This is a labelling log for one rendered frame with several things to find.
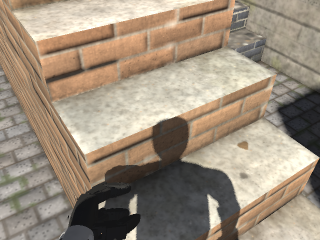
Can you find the robot left hand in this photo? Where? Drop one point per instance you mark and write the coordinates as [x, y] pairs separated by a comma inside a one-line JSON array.
[[113, 223]]

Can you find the left robot forearm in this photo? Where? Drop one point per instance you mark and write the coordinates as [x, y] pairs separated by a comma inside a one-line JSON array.
[[77, 232]]

